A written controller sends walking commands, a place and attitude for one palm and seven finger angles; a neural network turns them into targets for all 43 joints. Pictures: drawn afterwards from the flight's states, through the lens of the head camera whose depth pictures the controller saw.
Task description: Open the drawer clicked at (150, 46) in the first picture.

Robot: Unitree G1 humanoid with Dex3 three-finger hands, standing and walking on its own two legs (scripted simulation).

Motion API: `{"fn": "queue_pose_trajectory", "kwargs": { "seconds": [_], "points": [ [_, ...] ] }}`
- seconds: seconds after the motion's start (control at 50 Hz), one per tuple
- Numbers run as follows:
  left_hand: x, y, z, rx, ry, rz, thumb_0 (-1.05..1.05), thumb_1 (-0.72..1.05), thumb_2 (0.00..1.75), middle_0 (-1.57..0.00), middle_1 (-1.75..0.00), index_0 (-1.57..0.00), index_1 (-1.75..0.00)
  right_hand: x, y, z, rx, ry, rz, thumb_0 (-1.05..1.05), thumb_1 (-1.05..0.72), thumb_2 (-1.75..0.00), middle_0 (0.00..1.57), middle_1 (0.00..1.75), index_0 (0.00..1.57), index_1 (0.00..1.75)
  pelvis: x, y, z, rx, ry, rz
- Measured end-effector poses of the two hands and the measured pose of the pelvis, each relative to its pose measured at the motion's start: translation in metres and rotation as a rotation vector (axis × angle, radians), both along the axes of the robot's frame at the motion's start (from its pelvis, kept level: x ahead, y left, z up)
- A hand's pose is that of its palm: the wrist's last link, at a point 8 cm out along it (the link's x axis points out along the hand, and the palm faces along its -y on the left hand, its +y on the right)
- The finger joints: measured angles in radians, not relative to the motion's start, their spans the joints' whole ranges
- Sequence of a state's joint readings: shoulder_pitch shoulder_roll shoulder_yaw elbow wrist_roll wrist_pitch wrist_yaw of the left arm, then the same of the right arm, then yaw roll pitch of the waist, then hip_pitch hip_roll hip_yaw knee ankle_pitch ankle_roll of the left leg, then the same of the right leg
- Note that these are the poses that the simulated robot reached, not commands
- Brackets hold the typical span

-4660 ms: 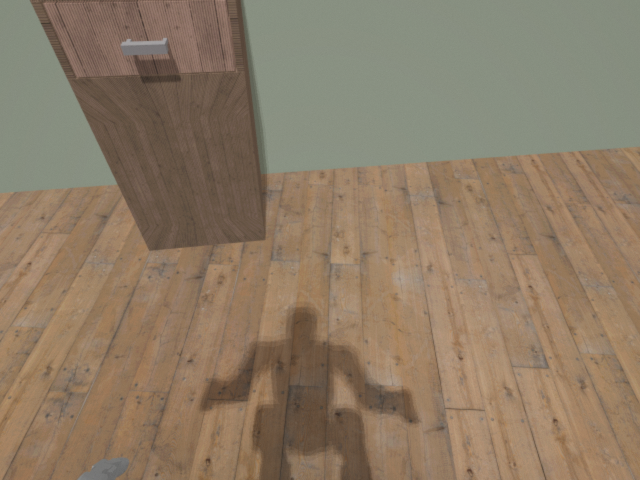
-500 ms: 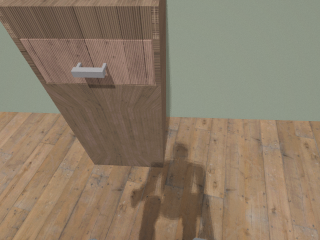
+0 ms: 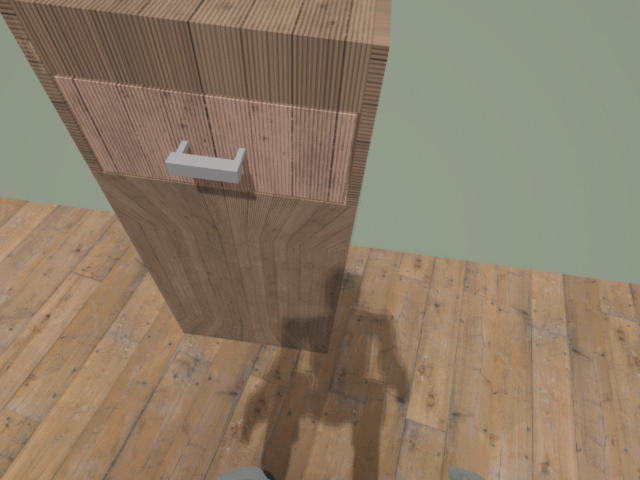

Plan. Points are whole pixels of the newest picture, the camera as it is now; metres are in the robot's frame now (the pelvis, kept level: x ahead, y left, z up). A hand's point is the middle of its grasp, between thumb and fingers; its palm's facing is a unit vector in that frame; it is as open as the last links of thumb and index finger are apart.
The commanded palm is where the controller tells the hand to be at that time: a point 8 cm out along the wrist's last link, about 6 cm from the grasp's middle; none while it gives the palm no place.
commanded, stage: come to a stop and stand still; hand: left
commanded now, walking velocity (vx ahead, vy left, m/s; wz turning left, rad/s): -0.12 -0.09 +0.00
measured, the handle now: (208, 158) +0.53 +0.23 +0.06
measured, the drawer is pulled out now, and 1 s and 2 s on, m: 0.00 0.00 0.00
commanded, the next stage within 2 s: look again from close up in 0.70 s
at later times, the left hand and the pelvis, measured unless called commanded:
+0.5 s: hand out of the picture +0.01 +0.12 -0.17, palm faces +0.04 -0.98 -0.21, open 7.3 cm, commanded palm none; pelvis -0.04 -0.06 +0.00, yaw +1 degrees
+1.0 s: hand out of the picture -0.07 +0.13 -0.17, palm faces +0.03 -0.98 -0.21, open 7.3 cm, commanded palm none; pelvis -0.06 -0.04 +0.00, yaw +0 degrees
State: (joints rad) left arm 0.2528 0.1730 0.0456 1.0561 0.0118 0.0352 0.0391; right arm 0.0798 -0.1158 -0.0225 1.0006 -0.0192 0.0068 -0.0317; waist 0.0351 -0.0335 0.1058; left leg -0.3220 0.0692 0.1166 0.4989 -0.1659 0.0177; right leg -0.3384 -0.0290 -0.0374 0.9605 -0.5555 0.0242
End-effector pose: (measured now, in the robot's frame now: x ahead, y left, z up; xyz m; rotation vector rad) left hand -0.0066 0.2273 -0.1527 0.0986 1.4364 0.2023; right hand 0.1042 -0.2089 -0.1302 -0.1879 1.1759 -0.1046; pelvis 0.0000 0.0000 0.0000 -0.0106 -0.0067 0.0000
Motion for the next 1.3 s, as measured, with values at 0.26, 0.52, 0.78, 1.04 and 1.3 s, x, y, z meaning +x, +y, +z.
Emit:
{"fn": "queue_pose_trajectory", "kwargs": {
  "seconds": [0.26, 0.52, 0.78, 1.04, 1.3],
  "points": [
    [0.015, -0.017, 0.023, 0.132, -0.148, -0.084, 0.0, 0.91, 0.9, -0.2, -0.3, -0.2, -0.3, -0.065, -0.073, -0.03, 0.035, 0.055, -0.1, 0.0, -0.91, -0.9, 0.2, 0.3, 0.2, 0.3, -0.034, -0.044, -0.011, 0.031, -0.015, -0.011],
    [0.008, -0.059, 0.012, 0.025, -0.159, -0.067, 0.01, 0.93, 0.9, -0.21, -0.3, -0.2, -0.3, -0.151, -0.087, -0.015, -0.019, 0.244, -0.116, 0.0, -0.91, -0.9, 0.2, 0.3, 0.19, 0.3, -0.043, -0.059, -0.002, -0.003, 0.025, 0.019],
    [-0.041, -0.058, 0.016, 0.008, -0.062, -0.038, 0.0, 0.93, 0.9, -0.2, -0.3, -0.2, -0.3, -0.16, -0.061, -0.01, 0.023, 0.229, -0.08, 0.01, -0.93, -0.9, 0.2, 0.3, 0.2, 0.3, -0.052, -0.055, 0.008, 0.008, -0.012, 0.003],
    [-0.07, -0.042, 0.016, 0.031, -0.032, -0.052, 0.01, 0.91, 0.9, -0.2, -0.3, -0.2, -0.3, -0.164, -0.045, -0.02, 0.052, 0.165, -0.054, 0.01, -0.92, -0.9, 0.2, 0.3, 0.19, 0.3, -0.06, -0.038, 0.001, 0.013, -0.013, 0.004],
    [-0.048, -0.041, 0.015, 0.02, -0.08, -0.071, 0.01, 0.92, 0.9, -0.2, -0.3, -0.2, -0.3, -0.171, -0.039, -0.016, 0.049, 0.192, -0.057, 0.0, -0.91, -0.9, 0.2, 0.3, 0.2, 0.3, -0.058, -0.036, 0.004, 0.021, -0.015, -0.002]
  ]
}}
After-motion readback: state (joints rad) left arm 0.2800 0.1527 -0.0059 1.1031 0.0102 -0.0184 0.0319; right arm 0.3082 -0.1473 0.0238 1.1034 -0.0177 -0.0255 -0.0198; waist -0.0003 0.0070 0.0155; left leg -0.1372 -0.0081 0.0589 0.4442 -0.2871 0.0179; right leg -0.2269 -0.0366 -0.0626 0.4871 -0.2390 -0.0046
